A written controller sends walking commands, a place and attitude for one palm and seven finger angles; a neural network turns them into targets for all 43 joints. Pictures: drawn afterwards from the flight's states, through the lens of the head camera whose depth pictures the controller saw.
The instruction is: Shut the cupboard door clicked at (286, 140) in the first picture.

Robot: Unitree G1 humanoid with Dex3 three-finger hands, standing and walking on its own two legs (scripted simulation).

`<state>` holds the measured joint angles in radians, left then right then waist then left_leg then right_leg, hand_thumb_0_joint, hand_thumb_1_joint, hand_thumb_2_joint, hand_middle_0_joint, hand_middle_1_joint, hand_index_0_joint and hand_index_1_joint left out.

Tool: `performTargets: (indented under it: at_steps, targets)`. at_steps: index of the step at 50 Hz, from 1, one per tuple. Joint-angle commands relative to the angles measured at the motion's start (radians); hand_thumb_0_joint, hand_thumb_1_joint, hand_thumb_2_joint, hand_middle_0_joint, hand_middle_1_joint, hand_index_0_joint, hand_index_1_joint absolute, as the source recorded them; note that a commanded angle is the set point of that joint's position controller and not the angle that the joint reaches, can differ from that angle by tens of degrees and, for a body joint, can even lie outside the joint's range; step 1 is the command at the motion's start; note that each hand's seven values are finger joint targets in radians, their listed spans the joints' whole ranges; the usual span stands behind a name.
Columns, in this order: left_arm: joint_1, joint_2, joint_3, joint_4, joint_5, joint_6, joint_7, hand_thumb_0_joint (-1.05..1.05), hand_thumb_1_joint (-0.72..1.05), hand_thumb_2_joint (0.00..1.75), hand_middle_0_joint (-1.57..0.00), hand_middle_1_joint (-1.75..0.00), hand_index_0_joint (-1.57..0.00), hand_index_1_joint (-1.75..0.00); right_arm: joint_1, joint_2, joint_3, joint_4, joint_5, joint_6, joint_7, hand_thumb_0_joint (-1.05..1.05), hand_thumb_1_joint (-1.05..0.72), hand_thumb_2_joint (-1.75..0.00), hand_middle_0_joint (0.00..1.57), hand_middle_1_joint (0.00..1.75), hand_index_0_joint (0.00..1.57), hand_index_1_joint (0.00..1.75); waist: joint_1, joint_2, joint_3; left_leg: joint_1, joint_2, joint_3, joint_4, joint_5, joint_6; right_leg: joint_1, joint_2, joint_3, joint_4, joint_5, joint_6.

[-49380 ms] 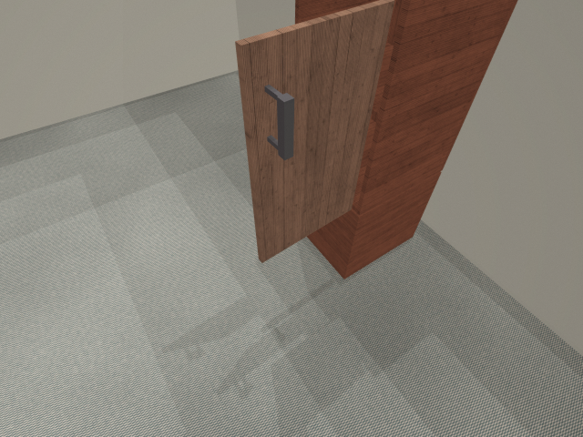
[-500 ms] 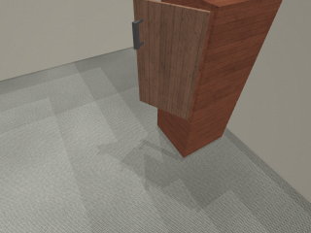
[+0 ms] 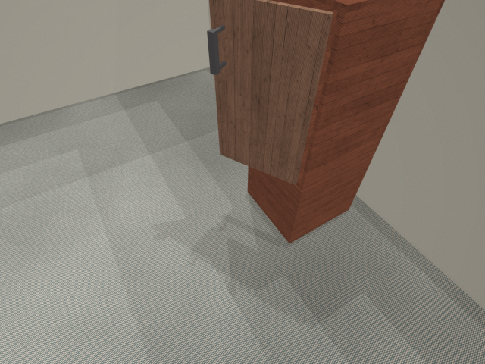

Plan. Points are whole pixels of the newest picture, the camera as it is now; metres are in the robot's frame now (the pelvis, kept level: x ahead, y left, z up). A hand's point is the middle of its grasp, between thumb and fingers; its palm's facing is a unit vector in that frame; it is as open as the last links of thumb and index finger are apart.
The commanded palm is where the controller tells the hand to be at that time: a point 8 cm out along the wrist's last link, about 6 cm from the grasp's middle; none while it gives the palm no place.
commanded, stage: walk to a spot facing it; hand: left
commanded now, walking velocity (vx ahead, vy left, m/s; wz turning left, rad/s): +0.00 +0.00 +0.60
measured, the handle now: (218, 49) +0.90 +0.12 +0.10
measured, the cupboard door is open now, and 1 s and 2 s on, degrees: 29 29 29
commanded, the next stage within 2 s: none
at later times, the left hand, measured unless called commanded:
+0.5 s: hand out of the picture +0.03 +0.23 -0.18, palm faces +0.28 -0.93 -0.24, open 7.4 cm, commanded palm none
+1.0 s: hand out of the picture -0.07 +0.19 -0.19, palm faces +0.59 -0.76 -0.27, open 7.4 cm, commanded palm none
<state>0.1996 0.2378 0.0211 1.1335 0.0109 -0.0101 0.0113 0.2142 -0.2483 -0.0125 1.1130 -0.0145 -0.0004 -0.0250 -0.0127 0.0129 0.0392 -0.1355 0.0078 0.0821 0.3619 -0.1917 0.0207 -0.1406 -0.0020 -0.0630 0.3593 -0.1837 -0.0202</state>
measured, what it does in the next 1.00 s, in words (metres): steps on the spot, turning left: right foot, then left foot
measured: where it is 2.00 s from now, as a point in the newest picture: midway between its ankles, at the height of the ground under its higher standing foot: outside the picture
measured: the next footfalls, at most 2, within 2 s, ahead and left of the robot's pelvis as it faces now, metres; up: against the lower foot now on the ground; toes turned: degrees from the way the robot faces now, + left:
right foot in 0.66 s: +0.08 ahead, -0.13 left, +0.00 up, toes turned +23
left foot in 0.98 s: -0.02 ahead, +0.12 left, +0.00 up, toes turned +39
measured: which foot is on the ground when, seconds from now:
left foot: down 0.00-0.64, up 0.66-0.96, down 0.98-1.00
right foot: down 0.00-0.30, up 0.32-0.64, down 0.66-0.98, up 1.00-1.00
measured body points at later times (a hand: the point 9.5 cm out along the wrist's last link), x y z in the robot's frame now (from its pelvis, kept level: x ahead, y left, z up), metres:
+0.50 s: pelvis +0.00 +0.01 -0.01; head +0.05 +0.03 +0.44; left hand +0.01 +0.27 -0.16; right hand +0.09 -0.22 -0.16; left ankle +0.00 +0.11 -0.75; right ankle +0.01 -0.13 -0.69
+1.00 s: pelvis +0.02 -0.01 -0.03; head +0.06 +0.02 +0.42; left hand -0.10 +0.23 -0.17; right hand +0.27 -0.16 -0.16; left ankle -0.05 +0.09 -0.75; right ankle +0.04 -0.15 -0.74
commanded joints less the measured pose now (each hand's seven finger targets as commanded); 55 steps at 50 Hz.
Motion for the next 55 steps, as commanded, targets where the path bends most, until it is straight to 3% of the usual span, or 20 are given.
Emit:
performTargets:
  at_steps: [1, 6, 11, 13, 15, 16, 21, 29, 30, 31, 32, 33, 36, 38, 42, 45, 47, 49, 50, 55]
  targets:
    - [0.036, 0.111, 0.021, -0.041, 0.002, 0.0, 0.017, 0.0, 0.9, 0.9, -0.2, -0.3, -0.2, -0.3, 0.029, -0.083, -0.01, -0.051, 0.001, -0.001, 0.001, 0.0, -0.9, -0.9, 0.2, 0.3, 0.2, 0.3, 0.01, -0.009, 0.002, -0.059, 0.11, -0.135, -0.048, 0.103, 0.001, -0.005, -0.132, 0.083, -0.028, 0.061, -0.015]
    - [0.053, 0.152, 0.046, -0.09, 0.006, 0.02, 0.025, 0.0, 0.9, 0.9, -0.2, -0.3, -0.2, -0.3, 0.026, -0.072, -0.023, -0.096, 0.0, 0.027, 0.008, 0.0, -0.9, -0.9, 0.2, 0.3, 0.2, 0.3, 0.021, -0.079, -0.005, -0.174, 0.047, -0.117, 0.112, 0.085, -0.015, 0.004, -0.224, 0.092, 0.005, 0.071, -0.059]
    - [-0.013, 0.168, 0.073, -0.17, 0.02, 0.023, 0.035, 0.0, 0.9, 0.9, -0.2, -0.3, -0.2, -0.3, 0.038, -0.051, -0.051, -0.152, -0.001, 0.047, 0.02, 0.0, -0.9, -0.9, 0.2, 0.3, 0.2, 0.3, -0.006, -0.151, -0.004, -0.207, 0.058, -0.063, 0.421, -0.274, -0.038, -0.079, -0.399, 0.087, 0.008, 0.18, -0.167]
    - [-0.03, 0.165, 0.076, -0.194, 0.014, 0.025, 0.028, 0.0, 0.9, 0.9, -0.2, -0.3, -0.2, -0.3, 0.079, -0.042, -0.05, -0.153, -0.001, 0.041, 0.027, 0.0, -0.9, -0.9, 0.2, 0.3, 0.2, 0.3, -0.029, -0.063, -0.018, -0.117, 0.069, -0.065, 0.211, -0.071, -0.037, -0.108, -0.345, -0.015, 0.161, 0.194, -0.088]
    - [0.0, 0.085, 0.066, -0.24, 0.0, 0.04, 0.022, 0.0, 0.9, 0.9, -0.2, -0.3, -0.2, -0.3, 0.127, -0.169, -0.074, -0.169, -0.026, 0.03, 0.016, 0.0, -0.9, -0.9, 0.2, 0.3, 0.2, 0.3, -0.037, 0.321, -0.009, -0.053, 0.323, -0.507, -0.047, 0.359, 0.124, -0.315, -0.083, -0.1, 0.503, -0.355, 0.064]
    - [-0.059, 0.1, 0.061, -0.265, 0.013, 0.049, 0.025, 0.0, 0.9, 0.9, -0.2, -0.3, -0.2, -0.3, 0.164, -0.19, -0.08, -0.155, -0.027, 0.03, 0.009, 0.0, -0.9, -0.9, 0.2, 0.3, 0.2, 0.3, -0.063, 0.261, -0.019, -0.061, 0.345, -0.576, -0.087, 0.254, 0.177, -0.343, -0.061, 0.006, 0.665, -0.433, 0.049]
    - [-0.057, 0.075, 0.068, -0.274, 0.009, 0.034, 0.01, 0.0, 0.9, 0.9, -0.2, -0.3, -0.2, -0.3, 0.079, -0.15, -0.075, -0.194, -0.02, 0.014, -0.009, 0.0, -0.9, -0.9, 0.2, 0.3, 0.2, 0.3, -0.016, 0.08, -0.063, -0.018, 0.227, -0.435, -0.028, 0.293, 0.149, -0.396, -0.058, 0.083, 0.702, -0.231, 0.073]
    - [0.041, 0.068, 0.069, -0.285, 0.001, 0.032, 0.019, 0.0, 0.9, 0.9, -0.2, -0.3, -0.2, -0.3, 0.017, -0.157, -0.098, -0.234, -0.018, 0.039, 0.002, 0.0, -0.9, -0.9, 0.2, 0.3, 0.2, 0.3, 0.013, 0.153, -0.093, -0.142, 0.138, -0.449, 0.023, 0.21, 0.11, -0.099, 0.02, 0.037, 0.253, -0.176, 0.066]
    - [0.09, 0.088, 0.075, -0.275, 0.002, 0.026, 0.022, 0.0, 0.9, 0.9, -0.2, -0.3, -0.2, -0.3, -0.014, -0.146, -0.097, -0.251, -0.01, 0.042, 0.004, 0.0, -0.9, -0.9, 0.2, 0.3, 0.2, 0.3, 0.042, 0.122, -0.094, -0.228, 0.1, -0.434, 0.056, 0.106, 0.077, 0.017, 0.005, 0.038, 0.112, -0.087, 0.063]
    - [0.126, 0.159, 0.088, -0.275, 0.013, 0.016, 0.029, 0.0, 0.9, 0.9, -0.2, -0.3, -0.2, -0.3, -0.013, -0.101, -0.094, -0.264, 0.002, 0.043, 0.012, 0.0, -0.9, -0.9, 0.2, 0.3, 0.2, 0.3, 0.058, -0.019, -0.105, -0.364, 0.018, -0.372, 0.183, -0.056, 0.021, 0.146, -0.136, 0.196, -0.053, -0.115, 0.025]
    - [0.108, 0.241, 0.105, -0.285, 0.025, 0.011, 0.035, 0.0, 0.9, 0.9, -0.2, -0.3, -0.2, -0.3, -0.006, -0.043, -0.09, -0.285, 0.002, 0.04, 0.017, 0.0, -0.9, -0.9, 0.2, 0.3, 0.2, 0.3, 0.054, -0.277, -0.051, -0.499, -0.124, -0.161, 0.446, -0.313, -0.059, 0.12, -0.422, 0.488, -0.142, -0.116, -0.1]
    - [0.061, 0.241, 0.09, -0.301, 0.018, 0.017, 0.032, 0.0, 0.9, 0.9, -0.2, -0.3, -0.2, -0.3, -0.009, -0.08, -0.099, -0.283, -0.015, 0.047, 0.025, 0.0, -0.9, -0.9, 0.2, 0.3, 0.2, 0.3, 0.038, -0.191, -0.027, -0.451, -0.075, -0.172, 0.699, -0.402, -0.052, -0.041, -0.487, 0.447, -0.13, -0.108, -0.163]
    - [-0.029, 0.141, 0.077, -0.315, 0.018, 0.004, 0.038, 0.0, 0.9, 0.9, -0.2, -0.3, -0.2, -0.3, -0.008, -0.067, -0.095, -0.269, -0.009, 0.054, 0.038, 0.0, -0.9, -0.9, 0.2, 0.3, 0.2, 0.3, -0.025, -0.203, -0.018, -0.482, 0.006, -0.155, 0.873, -0.282, -0.069, -0.019, -0.349, 0.229, 0.004, 0.265, -0.147]
    - [0.0, 0.151, 0.078, -0.315, 0.02, 0.0, 0.037, 0.0, 0.9, 0.9, -0.2, -0.3, -0.2, -0.3, -0.042, -0.049, -0.08, -0.281, -0.002, 0.055, 0.047, 0.0, -0.9, -0.9, 0.2, 0.3, 0.2, 0.3, -0.013, -0.195, -0.022, -0.437, 0.008, -0.096, 0.749, -0.27, -0.082, 0.03, -0.313, 0.107, 0.055, 0.457, -0.12]
    - [0.102, 0.201, 0.093, -0.289, 0.022, 0.005, 0.033, 0.0, 0.9, 0.9, -0.2, -0.3, -0.2, -0.3, -0.13, -0.031, -0.061, -0.308, 0.001, 0.052, 0.055, 0.0, -0.9, -0.9, 0.2, 0.3, 0.2, 0.3, 0.045, -0.202, -0.025, -0.352, -0.006, -0.009, 0.484, -0.265, -0.072, 0.108, -0.322, 0.051, 0.11, 0.602, -0.097]
    - [0.105, 0.21, 0.099, -0.288, 0.022, 0.009, 0.03, 0.0, 0.9, 0.9, -0.2, -0.3, -0.2, -0.3, -0.109, -0.044, -0.06, -0.312, 0.003, 0.044, 0.053, 0.0, -0.9, -0.9, 0.2, 0.3, 0.2, 0.3, 0.031, -0.231, -0.052, -0.254, -0.021, 0.02, 0.305, -0.199, -0.054, 0.112, -0.323, 0.019, 0.176, 0.619, -0.07]
    - [0.091, 0.206, 0.096, -0.298, 0.009, 0.012, 0.024, 0.0, 0.9, 0.9, -0.2, -0.3, -0.2, -0.3, -0.004, -0.102, -0.073, -0.286, -0.005, 0.034, 0.052, 0.0, -0.9, -0.9, 0.2, 0.3, 0.2, 0.3, -0.031, -0.132, -0.112, -0.005, -0.005, -0.007, 0.092, 0.07, -0.03, -0.013, -0.293, -0.057, 0.368, 0.499, 0.0]
    - [0.06, 0.097, 0.063, -0.372, 0.005, 0.02, 0.016, 0.0, 0.9, 0.9, -0.2, -0.3, -0.2, -0.3, 0.11, -0.281, -0.116, -0.267, -0.012, 0.031, 0.037, 0.0, -0.9, -0.9, 0.2, 0.3, 0.2, 0.3, -0.086, 0.313, -0.181, 0.204, 0.412, -0.503, 0.042, 0.71, 0.219, -0.402, -0.103, -0.055, 0.739, -0.515, 0.092]
    - [-0.003, 0.117, 0.068, -0.391, 0.012, 0.033, 0.021, 0.0, 0.9, 0.9, -0.2, -0.3, -0.2, -0.3, 0.127, -0.27, -0.114, -0.253, -0.014, 0.032, 0.027, 0.0, -0.9, -0.9, 0.2, 0.3, 0.2, 0.3, -0.099, 0.168, -0.156, 0.136, 0.396, -0.472, 0.04, 0.526, 0.23, -0.422, -0.11, 0.033, 0.794, -0.475, 0.08]
    - [0.003, 0.099, 0.075, -0.352, 0.007, 0.044, 0.003, 0.0, 0.9, 0.9, -0.2, -0.3, -0.2, -0.3, -0.065, -0.193, -0.09, -0.307, -0.022, 0.031, 0.009, 0.0, -0.9, -0.9, 0.2, 0.3, 0.2, 0.3, -0.016, 0.185, -0.057, -0.055, 0.219, -0.338, 0.023, 0.278, 0.142, -0.341, -0.081, 0.042, 0.638, -0.306, 0.086]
